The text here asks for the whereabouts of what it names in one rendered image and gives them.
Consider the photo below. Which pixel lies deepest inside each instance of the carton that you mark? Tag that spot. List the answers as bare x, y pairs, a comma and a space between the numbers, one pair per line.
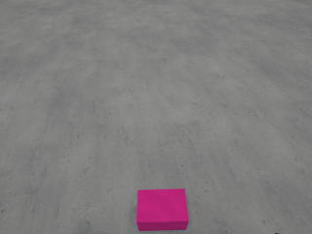
161, 209

